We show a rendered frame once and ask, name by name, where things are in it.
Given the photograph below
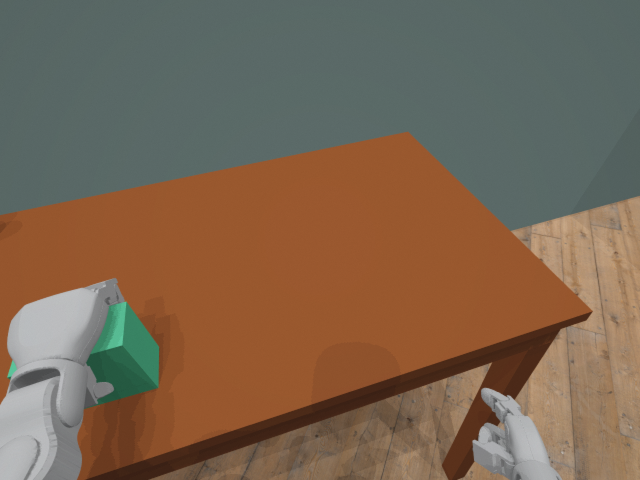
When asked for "left robot forearm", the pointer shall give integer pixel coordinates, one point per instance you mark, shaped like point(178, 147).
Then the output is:
point(39, 421)

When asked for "robot right hand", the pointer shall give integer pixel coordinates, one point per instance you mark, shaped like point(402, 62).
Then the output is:
point(500, 451)

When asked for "robot left hand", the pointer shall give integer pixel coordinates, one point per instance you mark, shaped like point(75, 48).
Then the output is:
point(65, 326)

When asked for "sponge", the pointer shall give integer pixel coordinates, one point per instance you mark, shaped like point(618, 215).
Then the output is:
point(125, 355)

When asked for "table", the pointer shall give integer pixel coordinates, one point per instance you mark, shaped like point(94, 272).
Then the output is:
point(289, 291)

